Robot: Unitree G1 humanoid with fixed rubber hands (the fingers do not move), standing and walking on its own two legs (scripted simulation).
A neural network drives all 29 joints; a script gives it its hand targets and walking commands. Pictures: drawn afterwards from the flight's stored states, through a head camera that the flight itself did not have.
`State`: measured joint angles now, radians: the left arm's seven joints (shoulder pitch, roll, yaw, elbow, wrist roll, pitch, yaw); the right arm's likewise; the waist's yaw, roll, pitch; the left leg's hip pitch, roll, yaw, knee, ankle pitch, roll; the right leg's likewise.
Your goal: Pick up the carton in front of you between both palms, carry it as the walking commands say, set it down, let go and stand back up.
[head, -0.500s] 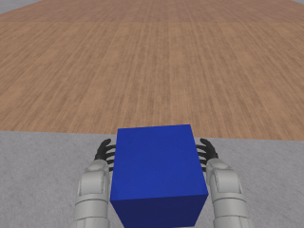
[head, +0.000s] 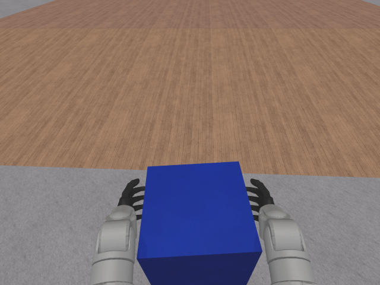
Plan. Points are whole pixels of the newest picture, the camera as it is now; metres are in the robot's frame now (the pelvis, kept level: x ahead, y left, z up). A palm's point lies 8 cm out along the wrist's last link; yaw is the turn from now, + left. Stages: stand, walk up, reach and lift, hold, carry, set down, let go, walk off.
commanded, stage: hold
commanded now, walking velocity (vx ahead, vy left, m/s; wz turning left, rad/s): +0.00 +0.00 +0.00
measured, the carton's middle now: (196, 230) +0.28 +0.00 -0.03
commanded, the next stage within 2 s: carry in 0.24 s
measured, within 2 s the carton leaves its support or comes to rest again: neither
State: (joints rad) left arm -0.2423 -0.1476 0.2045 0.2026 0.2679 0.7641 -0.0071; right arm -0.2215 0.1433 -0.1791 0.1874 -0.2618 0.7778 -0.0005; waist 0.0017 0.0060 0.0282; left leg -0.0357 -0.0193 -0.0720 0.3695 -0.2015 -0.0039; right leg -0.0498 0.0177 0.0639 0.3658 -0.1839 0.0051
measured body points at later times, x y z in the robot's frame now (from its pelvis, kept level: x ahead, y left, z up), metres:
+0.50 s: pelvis +0.03 +0.02 -0.01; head -0.01 +0.02 +0.44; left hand +0.33 +0.18 +0.06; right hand +0.33 -0.13 +0.06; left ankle +0.01 +0.13 -0.75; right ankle +0.02 -0.12 -0.74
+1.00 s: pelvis +0.27 +0.02 +0.00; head +0.27 +0.02 +0.45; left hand +0.54 +0.19 +0.08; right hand +0.56 -0.12 +0.08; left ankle +0.37 +0.15 -0.71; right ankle +0.16 -0.08 -0.75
